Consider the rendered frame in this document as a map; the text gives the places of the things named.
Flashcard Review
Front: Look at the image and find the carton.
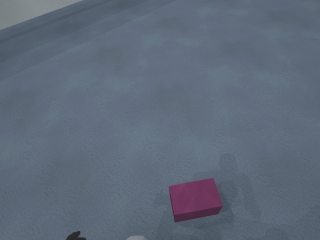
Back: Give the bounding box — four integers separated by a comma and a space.
169, 178, 223, 223

